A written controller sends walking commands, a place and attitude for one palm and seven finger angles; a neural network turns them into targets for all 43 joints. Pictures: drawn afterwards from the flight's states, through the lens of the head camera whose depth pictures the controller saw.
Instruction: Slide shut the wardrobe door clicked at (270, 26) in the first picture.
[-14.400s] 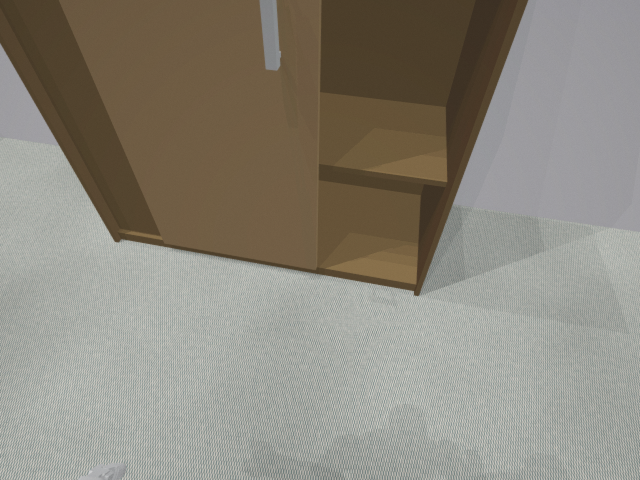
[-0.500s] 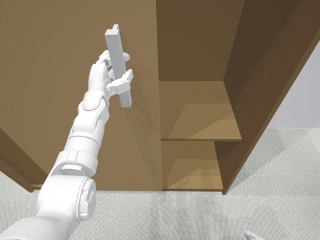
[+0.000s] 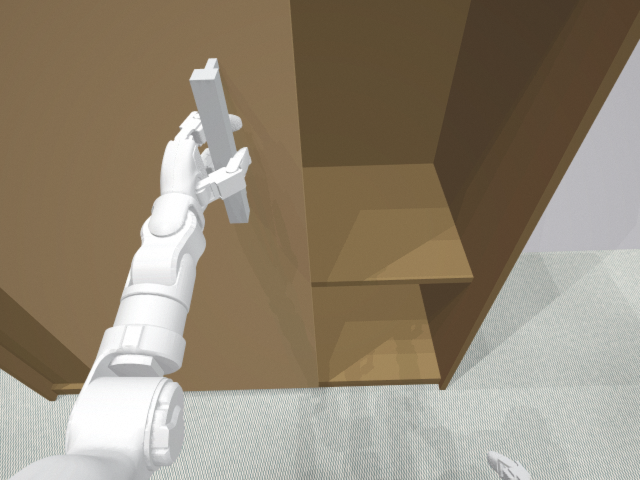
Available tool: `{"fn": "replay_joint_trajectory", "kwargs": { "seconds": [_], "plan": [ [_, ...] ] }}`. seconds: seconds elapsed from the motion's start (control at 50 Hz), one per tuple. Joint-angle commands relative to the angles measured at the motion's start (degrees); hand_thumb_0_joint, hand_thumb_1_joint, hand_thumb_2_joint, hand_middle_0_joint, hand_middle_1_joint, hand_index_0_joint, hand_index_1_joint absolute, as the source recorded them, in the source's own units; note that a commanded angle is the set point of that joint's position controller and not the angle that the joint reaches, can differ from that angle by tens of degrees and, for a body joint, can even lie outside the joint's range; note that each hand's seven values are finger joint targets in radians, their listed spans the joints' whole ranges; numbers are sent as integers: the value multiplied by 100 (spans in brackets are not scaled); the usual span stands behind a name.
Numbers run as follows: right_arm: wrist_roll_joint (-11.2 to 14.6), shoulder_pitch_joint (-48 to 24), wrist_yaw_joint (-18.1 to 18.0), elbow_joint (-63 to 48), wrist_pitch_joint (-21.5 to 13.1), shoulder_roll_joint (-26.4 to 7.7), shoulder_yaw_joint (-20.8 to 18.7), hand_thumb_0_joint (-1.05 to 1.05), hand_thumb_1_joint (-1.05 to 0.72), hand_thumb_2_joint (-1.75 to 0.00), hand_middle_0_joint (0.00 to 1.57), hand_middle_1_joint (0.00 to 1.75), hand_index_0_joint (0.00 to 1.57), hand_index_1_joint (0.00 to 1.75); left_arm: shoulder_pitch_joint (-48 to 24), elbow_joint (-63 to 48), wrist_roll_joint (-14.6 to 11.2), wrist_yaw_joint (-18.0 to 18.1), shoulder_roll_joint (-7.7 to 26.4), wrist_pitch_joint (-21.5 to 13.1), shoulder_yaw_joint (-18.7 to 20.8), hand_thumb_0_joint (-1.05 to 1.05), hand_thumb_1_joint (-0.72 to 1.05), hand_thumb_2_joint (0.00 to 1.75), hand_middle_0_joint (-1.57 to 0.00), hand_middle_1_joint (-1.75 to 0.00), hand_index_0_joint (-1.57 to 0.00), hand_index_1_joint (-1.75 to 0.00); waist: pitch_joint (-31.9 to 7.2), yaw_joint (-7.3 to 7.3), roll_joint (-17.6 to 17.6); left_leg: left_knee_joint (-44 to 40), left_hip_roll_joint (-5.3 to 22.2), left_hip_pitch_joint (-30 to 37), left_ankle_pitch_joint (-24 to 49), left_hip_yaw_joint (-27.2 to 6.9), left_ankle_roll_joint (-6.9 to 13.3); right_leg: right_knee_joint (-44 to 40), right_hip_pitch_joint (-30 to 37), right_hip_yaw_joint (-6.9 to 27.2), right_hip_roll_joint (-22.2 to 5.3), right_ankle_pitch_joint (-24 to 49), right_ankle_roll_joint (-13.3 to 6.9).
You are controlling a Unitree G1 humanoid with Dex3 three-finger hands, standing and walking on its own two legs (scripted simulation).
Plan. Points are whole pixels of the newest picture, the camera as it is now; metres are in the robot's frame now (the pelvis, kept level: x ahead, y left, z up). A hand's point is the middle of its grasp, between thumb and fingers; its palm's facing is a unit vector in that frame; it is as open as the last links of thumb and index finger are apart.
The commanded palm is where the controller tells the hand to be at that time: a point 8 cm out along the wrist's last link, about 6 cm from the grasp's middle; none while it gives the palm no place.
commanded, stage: grip the handle and tug to test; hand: left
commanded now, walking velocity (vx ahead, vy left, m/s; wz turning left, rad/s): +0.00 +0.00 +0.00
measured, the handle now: (227, 147) +0.49 +0.11 +0.18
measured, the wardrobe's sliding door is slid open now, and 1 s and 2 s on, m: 0.38 0.35 0.23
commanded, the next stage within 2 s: tug the door sideways, standing still in 0.08 s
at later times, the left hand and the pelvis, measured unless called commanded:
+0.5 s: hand (236, 170) +0.44 +0.09 +0.19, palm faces +0.04 -1.00 -0.01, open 6.3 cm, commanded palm +0.42 +0.11 +0.18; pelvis +0.02 +0.00 +0.00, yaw +5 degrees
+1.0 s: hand (260, 173) +0.44 +0.07 +0.18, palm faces -0.04 -0.99 -0.10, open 6.6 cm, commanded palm +0.42 +0.10 +0.19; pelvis -0.01 +0.01 -0.01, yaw +3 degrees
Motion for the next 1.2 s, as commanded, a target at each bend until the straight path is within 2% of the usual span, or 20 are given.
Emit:
{"fn": "replay_joint_trajectory", "kwargs": {
  "seconds": [0.0, 0.04, 0.16, 0.22, 0.26, 0.32, 0.38, 0.54, 0.7, 0.84, 0.88, 0.9, 0.92, 0.94, 0.98, 1.04, 1.08, 1.12, 1.16, 1.18],
  "plan": [
    [41, -547, 6, -925, -188, -625, -204, 0, -90, -90, 20, 30, 20, 30, -1496, -2127, -103, -109, 1270, -356, 404, 0, 90, 90, -45, -140, -45, -140, -2187, 555, -534, -71, -90, 188, 2506, -205, 120, 90, 1852, -42, -75, 2875, -13],
    [44, -626, 20, -971, -172, -599, -205, 0, -90, -90, 20, 30, 20, 30, -1315, -2378, -146, -141, 1051, -224, 258, 0, 90, 90, -45, -140, -45, -140, -2123, 543, -525, -45, -88, 256, 2641, -198, 115, 97, 1829, -66, -67, 3033, -4],
    [34, -743, 52, -1076, -52, -589, -218, 0, -90, -90, 20, 30, 20, 30, -756, -3018, -171, -76, 1231, 105, 474, 0, 90, 90, -45, -140, -45, -140, -2249, 629, -425, 18, -96, 317, 3082, -166, 94, 165, 2058, -65, -99, 3610, 0],
    [32, -666, 32, -855, -35, -570, -222, 0, -90, -90, 20, 30, 20, 30, -2037, -2751, -133, 25, 392, 285, -435, 0, 90, 90, -45, -140, -45, -140, -1884, 236, -448, 135, -83, 521, 2934, -233, 111, 80, 1367, -126, -31, 3218, 21],
    [11, -505, -9, -641, -33, -575, -249, 0, -90, -90, 20, 30, 20, 30, -2760, -2351, -68, 175, 206, 418, -626, 0, 90, 90, -45, -140, -45, -140, -1777, 32, -406, 236, -97, 575, 2832, -279, 122, 65, 1024, -132, -15, 3033, 35],
    [-40, -420, -7, -509, -31, -526, -264, 0, -90, -90, 20, 30, 20, 30, -3103, -2181, 31, 345, -170, 470, -911, 0, 90, 90, -45, -140, -45, -140, -2051, -16, -257, 347, -131, 760, 3045, -356, 121, 175, 918, -159, -23, 3041, 1],
    [-85, -363, 14, -388, -38, -510, -262, 0, -90, -90, 20, 30, 20, 30, -3279, -1920, 8, 384, -548, 348, -1205, 0, 90, 90, -45, -140, -45, -140, -2170, -74, -478, 421, -119, 838, 3248, -456, 106, 255, 858, -213, -27, 3049, -17],
    [-85, -381, 86, -260, -178, -442, -223, 0, -90, -90, 20, 30, 20, 30, -4067, -1307, -37, 354, -1299, -216, -1842, 0, 90, 90, -45, -140, -45, -140, -2073, -151, -446, 448, -77, 955, 2986, -655, 66, 339, 388, -246, -6, 2389, -54],
    [-102, -230, 197, -69, -443, -443, -245, 0, -90, -90, 20, 30, 20, 30, -4778, -1047, -23, 488, -1830, -662, -2324, 0, 90, 90, -45, -140, -45, -140, -2117, -253, -233, 516, 32, 1180, 2932, -906, -49, 421, -209, -275, 23, 1736, -61],
    [-127, -68, 262, 97, -612, -454, -264, 0, -90, -90, 20, 30, 20, 30, -4939, -542, -36, 642, -2019, -788, -2350, 0, 90, 90, -45, -140, -45, -140, -2032, -265, -406, 494, 16, 925, 2485, -939, -105, 492, -368, -305, 41, 1426, -60],
    [-146, -31, 260, 129, -653, -473, -280, 0, -90, -90, 20, 30, 20, 30, -5134, -659, -22, 708, -1920, -859, -2276, 0, 90, 90, -45, -140, -45, -140, -2193, -255, -323, 501, 8, 948, 2522, -939, -123, 509, -315, -307, 22, 1420, -63],
    [-184, -330, 71, -103, -542, -786, -369, 0, -90, -90, 20, 30, 20, 30, -5301, -1228, 544, 681, 1482, -1288, -578, 0, 90, 90, -45, -140, -45, -140, -1827, 247, -341, 458, 284, 145, 1951, -864, 169, 378, 138, 3, -364, 715, 47],
    [-186, -440, 3, -91, -452, -605, -327, 0, -90, -90, 20, 30, 20, 30, -5121, -1017, 559, 545, 753, -1430, -1020, 0, 90, 90, -45, -140, -45, -140, -1711, 105, -606, 354, 259, 38, 1448, -810, 206, 355, 330, 7, -403, 605, 47],
    [-161, -501, -44, -195, -423, -528, -325, 0, -90, -90, 20, 30, 20, 30, -4895, -1003, 510, 430, 312, -1493, -1263, 0, 90, 90, -45, -140, -45, -140, -1662, 121, -659, 309, 369, 93, 1333, -839, 229, 448, 334, -33, -377, 493, 54],
    [-137, -573, -130, -329, -352, -546, -350, 0, -90, -90, 20, 30, 20, 30, -4682, -969, 462, 324, 254, -1585, -1326, 0, 90, 90, -45, -140, -45, -140, -1604, 113, -344, 289, 690, 258, 1258, -1122, 339, 862, 55, -93, -319, 114, 33],
    [-176, -634, -211, -465, -240, -545, -397, 0, -90, -90, 20, 30, 20, 30, -4662, -1159, 420, 273, 221, -1628, -1345, 0, 90, 90, -45, -140, -45, -140, -1546, 81, 234, 280, 1422, 928, 1484, -2009, 720, 1707, -802, -67, -143, -786, -4],
    [-156, -649, -221, -530, -123, -542, -396, 0, -90, -90, 20, 30, 20, 30, -4667, -1307, 396, 259, 253, -1601, -1376, 0, 90, 90, -45, -140, -45, -140, -1399, 83, 300, 328, 1708, 1197, 1673, -2387, 952, 1926, -1138, 38, -120, -1484, -76],
    [-150, -657, -200, -547, -47, -539, -402, 0, -90, -90, 20, 30, 20, 30, -4643, -1536, 394, 279, 352, -1607, -1292, 0, 90, 90, -45, -140, -45, -140, -1393, 90, 270, 783, 1730, 1451, 2580, -2140, 950, 1612, -1030, 86, -105, -1277, -135],
    [-142, -698, -168, -603, 32, -553, -425, 0, -90, -90, 20, 30, 20, 30, -4586, -1697, 421, 251, 381, -1595, -1273, 0, 90, 90, -45, -140, -45, -140, -1506, 81, 226, 1278, 1479, 1188, 3219, -1533, 700, 970, -295, 15, -65, -639, -174],
    [-116, -744, -166, -628, 85, -557, -445, 0, -90, -90, 20, 30, 20, 30, -4497, -1671, 454, 231, 446, -1548, -1282, 0, 90, 90, -45, -140, -45, -140, -1493, 92, -19, 1460, 1279, 607, 2908, -1215, 518, 679, 315, 20, -123, -180, -193]
  ]
}}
